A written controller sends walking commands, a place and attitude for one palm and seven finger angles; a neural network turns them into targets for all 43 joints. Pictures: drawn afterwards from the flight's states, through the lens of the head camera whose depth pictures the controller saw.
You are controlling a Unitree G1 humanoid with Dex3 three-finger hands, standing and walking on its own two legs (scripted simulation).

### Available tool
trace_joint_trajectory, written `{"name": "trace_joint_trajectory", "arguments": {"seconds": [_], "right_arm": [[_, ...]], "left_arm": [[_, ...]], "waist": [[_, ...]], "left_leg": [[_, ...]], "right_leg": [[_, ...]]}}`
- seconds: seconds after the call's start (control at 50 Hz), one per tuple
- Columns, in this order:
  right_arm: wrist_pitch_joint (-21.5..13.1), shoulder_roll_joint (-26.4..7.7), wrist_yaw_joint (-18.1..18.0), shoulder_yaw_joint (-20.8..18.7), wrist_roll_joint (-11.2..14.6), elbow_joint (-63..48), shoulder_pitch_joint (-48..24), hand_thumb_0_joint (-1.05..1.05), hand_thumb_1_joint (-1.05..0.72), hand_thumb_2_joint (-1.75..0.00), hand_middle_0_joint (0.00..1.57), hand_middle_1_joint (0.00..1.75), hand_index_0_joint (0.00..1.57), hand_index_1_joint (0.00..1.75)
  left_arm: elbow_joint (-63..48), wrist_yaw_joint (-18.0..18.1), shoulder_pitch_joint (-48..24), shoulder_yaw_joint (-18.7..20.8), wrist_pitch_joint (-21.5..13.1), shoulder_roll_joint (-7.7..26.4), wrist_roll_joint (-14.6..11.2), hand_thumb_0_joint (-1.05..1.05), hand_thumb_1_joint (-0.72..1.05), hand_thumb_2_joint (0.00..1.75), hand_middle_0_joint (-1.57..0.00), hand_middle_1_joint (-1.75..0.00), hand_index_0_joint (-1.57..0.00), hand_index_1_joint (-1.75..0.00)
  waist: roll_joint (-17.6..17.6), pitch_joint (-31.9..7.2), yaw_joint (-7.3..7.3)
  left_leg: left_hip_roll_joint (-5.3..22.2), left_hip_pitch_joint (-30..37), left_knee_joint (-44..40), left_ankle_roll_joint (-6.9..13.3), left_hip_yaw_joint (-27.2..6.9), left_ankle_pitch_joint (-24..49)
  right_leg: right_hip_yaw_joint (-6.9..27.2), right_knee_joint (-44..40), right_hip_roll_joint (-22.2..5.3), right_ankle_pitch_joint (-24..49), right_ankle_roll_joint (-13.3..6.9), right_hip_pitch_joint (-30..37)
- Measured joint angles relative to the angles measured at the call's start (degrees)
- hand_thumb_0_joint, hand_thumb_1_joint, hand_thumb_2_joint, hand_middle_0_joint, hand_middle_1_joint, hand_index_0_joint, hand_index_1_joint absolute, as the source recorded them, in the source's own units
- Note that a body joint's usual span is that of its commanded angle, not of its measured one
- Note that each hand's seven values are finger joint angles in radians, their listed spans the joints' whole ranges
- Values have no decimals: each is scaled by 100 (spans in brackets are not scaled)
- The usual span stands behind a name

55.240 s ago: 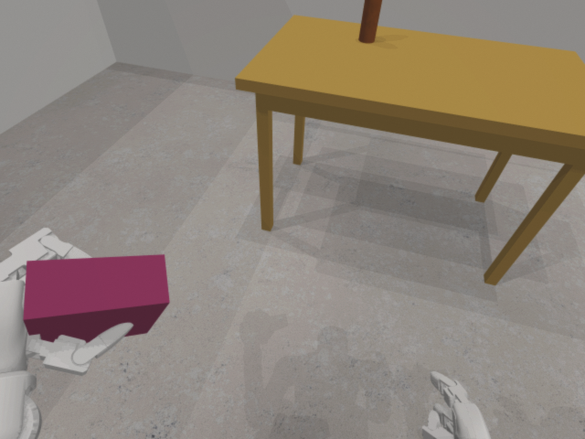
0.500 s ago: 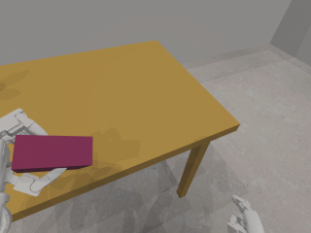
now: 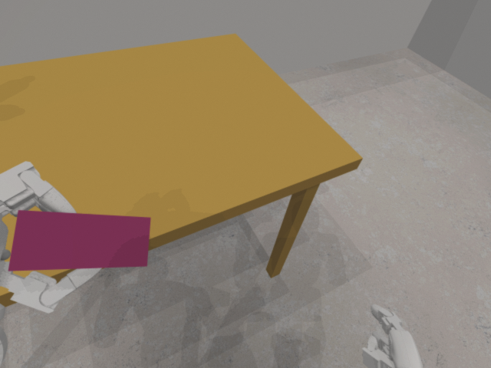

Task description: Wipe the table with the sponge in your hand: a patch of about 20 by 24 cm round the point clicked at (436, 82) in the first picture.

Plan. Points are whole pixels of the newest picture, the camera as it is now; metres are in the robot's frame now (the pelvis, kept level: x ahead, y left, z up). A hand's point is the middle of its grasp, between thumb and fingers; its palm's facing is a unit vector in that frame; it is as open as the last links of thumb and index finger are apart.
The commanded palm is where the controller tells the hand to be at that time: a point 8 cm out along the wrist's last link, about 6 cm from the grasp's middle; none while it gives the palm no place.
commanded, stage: step back with the hand held close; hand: left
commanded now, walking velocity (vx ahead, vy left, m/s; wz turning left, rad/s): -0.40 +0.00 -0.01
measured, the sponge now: (98, 241) +0.24 +0.18 +0.16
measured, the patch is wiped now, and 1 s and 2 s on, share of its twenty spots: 1.00 1.00 1.00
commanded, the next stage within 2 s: stop stepping back and stand still in 0.20 s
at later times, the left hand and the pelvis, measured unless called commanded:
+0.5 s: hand out of the picture +0.03 +0.19 +0.20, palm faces +0.31 -0.87 -0.38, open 9.2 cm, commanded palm -0.01 +0.24 +0.21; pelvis -0.18 -0.03 +0.01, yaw -3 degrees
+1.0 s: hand out of the picture -0.06 +0.18 +0.18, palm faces +0.33 -0.87 -0.37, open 9.2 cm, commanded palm -0.12 +0.23 +0.21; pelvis -0.29 -0.04 +0.00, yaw -2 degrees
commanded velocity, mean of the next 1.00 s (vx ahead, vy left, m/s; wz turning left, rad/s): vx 0.11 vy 0.04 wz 0.01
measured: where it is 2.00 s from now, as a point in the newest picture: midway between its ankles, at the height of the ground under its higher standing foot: outside the picture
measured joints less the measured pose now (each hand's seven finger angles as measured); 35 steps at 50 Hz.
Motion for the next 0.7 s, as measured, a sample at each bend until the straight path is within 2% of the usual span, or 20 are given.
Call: {"name": "trace_joint_trajectory", "arguments": {"seconds": [0.04,0.08,0.12,0.18,0.22,0.3,0.32,0.34,0.36,0.38,0.42,0.46,0.48,0.52,0.58,0.6,0.64,0.7], "right_arm": [[-55,53,25,-57,-51,98,-66,2,-90,-90,20,30,20,30],[-185,99,84,-39,-101,164,-66,2,-90,-90,20,30,20,30],[-338,166,154,-1,-98,224,-20,2,-90,-90,20,30,20,30],[-520,229,221,89,-78,258,91,2,-90,-90,20,30,20,30],[-593,263,222,167,-86,269,120,2,-90,-90,20,30,20,30],[-649,317,204,292,-103,211,91,2,-90,-90,20,30,21,30],[-645,295,203,292,-106,194,53,2,-90,-90,20,30,21,30],[-618,236,203,263,-100,209,-5,2,-90,-90,20,30,21,30],[-578,191,202,227,-69,251,-37,2,-90,-90,20,30,21,30],[-537,154,200,197,-28,322,-36,2,-90,-90,20,30,21,30],[-395,105,194,171,42,420,28,2,-90,-90,20,30,21,30],[-258,73,161,173,62,419,137,2,-90,-90,20,30,21,30],[-219,42,138,163,69,403,196,2,-90,-90,20,30,21,30],[-224,-62,83,129,65,373,287,2,-90,-90,20,30,21,30],[-358,-338,-23,49,62,267,339,2,-90,-90,20,30,20,30],[-421,-360,-63,12,51,277,296,2,-90,-90,20,30,20,30],[-518,-213,-66,0,59,336,266,2,-90,-90,20,30,20,30],[-770,4,60,34,86,370,557,2,-90,-90,20,30,20,30]], "left_arm": [[91,70,-19,262,19,127,-1,-2,-47,107,-81,-141,-85,-144],[185,124,18,436,104,109,7,-2,-47,107,-81,-141,-85,-144],[250,166,8,453,192,-5,9,-2,-47,107,-81,-141,-85,-144],[275,194,-134,233,310,-280,28,-2,-47,107,-81,-141,-85,-145],[297,193,-247,56,336,-419,26,-2,-47,107,-81,-141,-85,-145],[418,161,-384,-86,316,-415,47,-2,-47,107,-80,-141,-85,-145],[461,140,-418,-91,285,-407,63,-2,-47,107,-80,-141,-85,-145],[522,114,-466,-143,258,-451,82,-2,-47,107,-80,-141,-85,-145],[550,93,-472,-206,247,-464,87,-2,-47,107,-81,-141,-85,-145],[550,71,-428,-262,252,-462,78,-2,-47,107,-81,-141,-85,-145],[485,13,-197,-266,295,-440,59,-2,-47,107,-81,-141,-85,-145],[451,-21,53,-172,337,-375,23,-2,-47,107,-81,-141,-85,-145],[485,-30,84,-141,361,-337,15,-2,-47,107,-81,-141,-85,-144],[623,-26,4,-99,377,-278,17,-2,-48,107,-81,-141,-85,-144],[742,33,-308,-99,438,-316,-4,-2,-48,107,-81,-141,-85,-144],[767,56,-438,-74,460,-311,-19,-2,-48,107,-81,-141,-85,-144],[890,91,-533,21,510,-332,36,-2,-48,107,-81,-141,-85,-145],[913,118,-384,73,526,-382,166,-2,-48,107,-81,-141,-85,-145]], "waist": [[-125,172,158],[-67,243,276],[14,268,352],[158,239,416],[234,199,408],[317,101,340],[401,120,340],[577,203,312],[649,253,284],[618,242,289],[401,115,324],[181,-118,267],[107,-234,240],[30,-442,247],[180,-572,232],[139,-521,189],[-116,-365,238],[-103,-546,149]], "left_leg": [[-29,-62,-80,61,154,374],[89,-17,-262,74,244,544],[200,65,-453,56,296,696],[328,121,-663,17,309,956],[382,72,-726,-19,283,1115],[444,-286,-596,-123,199,1358],[501,-440,-426,-144,146,1294],[572,-597,-133,-138,9,838],[511,-821,465,-167,-106,243],[356,-1043,1270,-190,-151,-139],[77,-1232,2609,-184,-44,-267],[4,-1102,3158,-148,169,-115],[36,-911,3072,-112,265,-114],[146,-353,2336,11,369,-286],[325,712,434,232,315,-695],[285,824,117,142,299,-1054],[140,861,177,-7,461,-834],[133,1009,-121,-60,479,-358]], "right_leg": [[143,594,19,-610,8,-269],[105,1140,114,-1103,39,-440],[57,1408,152,-1178,66,-431],[-19,1182,100,-935,83,-163],[-21,824,59,-837,74,99],[-53,-149,26,-429,24,734],[-111,-374,75,-94,-16,807],[-215,-396,184,62,-54,797],[-282,-372,207,106,-86,767],[-285,-363,160,130,-107,723],[-162,-406,10,228,-114,627],[-87,-454,-131,348,-102,470],[-141,-472,-220,415,-111,373],[-311,-433,-369,522,-109,92],[-572,-90,-388,438,-65,-442],[-552,241,-429,109,-59,-666],[-280,1509,-365,-658,-32,-1005],[-296,3234,-182,-750,-28,-1272]]}}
